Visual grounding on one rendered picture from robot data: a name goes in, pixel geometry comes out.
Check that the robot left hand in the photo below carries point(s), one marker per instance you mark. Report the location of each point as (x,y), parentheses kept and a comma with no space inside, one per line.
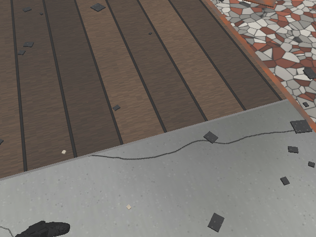
(46,229)

